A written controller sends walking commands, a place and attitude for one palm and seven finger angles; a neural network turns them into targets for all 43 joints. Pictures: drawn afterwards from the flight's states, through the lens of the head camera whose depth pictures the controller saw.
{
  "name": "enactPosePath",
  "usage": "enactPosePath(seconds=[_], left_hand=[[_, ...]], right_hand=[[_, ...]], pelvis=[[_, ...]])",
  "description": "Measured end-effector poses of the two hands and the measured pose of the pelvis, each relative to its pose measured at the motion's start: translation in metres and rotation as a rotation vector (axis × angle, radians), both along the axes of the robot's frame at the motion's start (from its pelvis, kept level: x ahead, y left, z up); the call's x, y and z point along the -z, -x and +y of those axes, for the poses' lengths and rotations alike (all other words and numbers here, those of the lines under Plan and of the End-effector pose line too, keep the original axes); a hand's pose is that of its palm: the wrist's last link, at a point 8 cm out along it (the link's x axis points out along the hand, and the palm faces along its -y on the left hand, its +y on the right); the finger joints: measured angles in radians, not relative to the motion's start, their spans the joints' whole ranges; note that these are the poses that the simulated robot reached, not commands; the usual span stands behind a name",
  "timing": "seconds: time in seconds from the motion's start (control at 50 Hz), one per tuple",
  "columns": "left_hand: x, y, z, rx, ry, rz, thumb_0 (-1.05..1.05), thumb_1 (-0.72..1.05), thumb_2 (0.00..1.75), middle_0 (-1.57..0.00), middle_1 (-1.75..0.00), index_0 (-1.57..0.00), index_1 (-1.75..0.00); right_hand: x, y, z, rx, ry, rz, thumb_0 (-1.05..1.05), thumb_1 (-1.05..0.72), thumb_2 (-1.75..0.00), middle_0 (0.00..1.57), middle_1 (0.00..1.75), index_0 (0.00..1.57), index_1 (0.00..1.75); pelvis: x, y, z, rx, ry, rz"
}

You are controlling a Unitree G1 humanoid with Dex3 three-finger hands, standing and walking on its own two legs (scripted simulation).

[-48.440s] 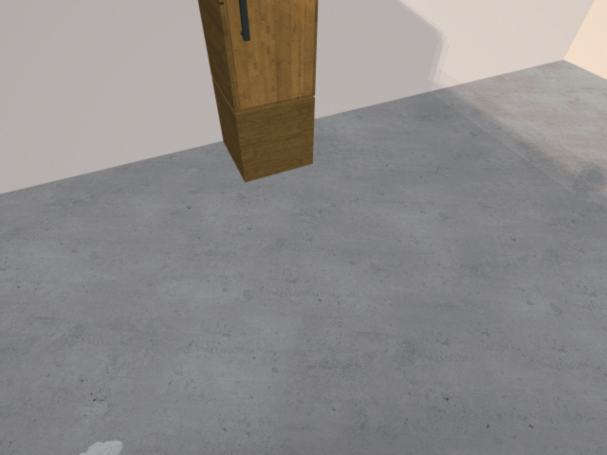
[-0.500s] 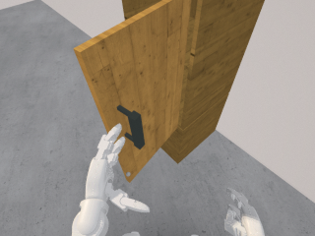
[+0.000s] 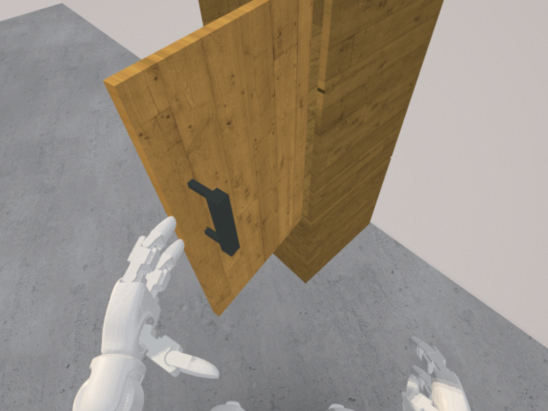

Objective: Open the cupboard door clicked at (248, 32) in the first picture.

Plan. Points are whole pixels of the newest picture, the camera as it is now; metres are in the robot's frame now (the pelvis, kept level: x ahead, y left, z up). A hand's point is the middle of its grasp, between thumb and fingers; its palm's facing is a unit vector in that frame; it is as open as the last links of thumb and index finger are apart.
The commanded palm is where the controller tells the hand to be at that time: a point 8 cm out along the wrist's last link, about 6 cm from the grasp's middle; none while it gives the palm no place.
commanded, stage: draw the hand back to the body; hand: left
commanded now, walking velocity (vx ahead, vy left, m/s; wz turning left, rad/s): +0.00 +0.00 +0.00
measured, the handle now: (214, 218) +0.38 +0.11 +0.07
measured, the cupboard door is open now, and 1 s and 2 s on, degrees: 100 100 100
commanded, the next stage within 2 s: step back with the hand held close in 1.42 s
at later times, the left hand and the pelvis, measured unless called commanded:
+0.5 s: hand (88, 303) +0.22 +0.21 +0.14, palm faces +0.16 -0.94 -0.29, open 15.3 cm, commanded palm +0.18 +0.26 +0.16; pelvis +0.02 +0.02 +0.03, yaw +0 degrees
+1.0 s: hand out of the picture +0.22 +0.29 +0.21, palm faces +0.41 -0.82 -0.40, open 9.6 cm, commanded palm +0.17 +0.33 +0.23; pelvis +0.02 +0.04 +0.06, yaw -2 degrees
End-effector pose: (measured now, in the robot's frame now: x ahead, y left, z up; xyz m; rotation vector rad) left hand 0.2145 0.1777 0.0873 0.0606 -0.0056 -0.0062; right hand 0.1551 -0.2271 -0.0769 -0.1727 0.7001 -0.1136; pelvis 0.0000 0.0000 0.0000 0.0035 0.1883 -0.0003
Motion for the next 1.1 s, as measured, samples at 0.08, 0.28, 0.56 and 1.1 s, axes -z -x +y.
enactPosePath(seconds=[0.08, 0.28, 0.56, 1.1], left_hand=[[-0.015, 0.004, 0.012, -0.02, -0.003, -0.007, -0.01, -0.5, 0.3, -0.15, -0.3, -0.15, -0.3], [-0.034, 0.018, 0.04, -0.034, -0.006, 0.0, -0.01, -0.5, 0.3, -0.15, -0.3, -0.15, -0.3], [-0.075, 0.029, 0.088, -0.223, -0.269, 0.031, -0.01, -0.22, 0.42, -0.16, -0.3, -0.16, -0.3], [-0.152, 0.04, 0.161, -0.462, -0.412, -0.159, 0.01, 0.7, 0.81, -0.2, -0.3, -0.2, -0.3]], right_hand=[[-0.008, 0.0, 0.003, 0.006, -0.007, -0.019, 0.01, -0.91, -0.9, 0.2, 0.29, 0.2, 0.29], [-0.029, -0.018, 0.012, -0.019, 0.009, -0.086, 0.01, -0.91, -0.9, 0.2, 0.29, 0.2, 0.29], [-0.051, -0.033, 0.039, -0.027, 0.024, -0.082, 0.01, -0.91, -0.9, 0.2, 0.3, 0.2, 0.29], [-0.068, -0.035, 0.046, -0.047, 0.034, -0.045, 0.01, -0.9, -0.9, 0.2, 0.3, 0.2, 0.3]], pelvis=[[-0.007, -0.004, 0.002, 0.0, 0.003, -0.017], [-0.017, -0.01, 0.011, -0.004, 0.012, -0.053], [-0.041, -0.018, 0.026, 0.005, 0.018, -0.143], [-0.065, -0.02, 0.038, 0.025, 0.019, -0.256]])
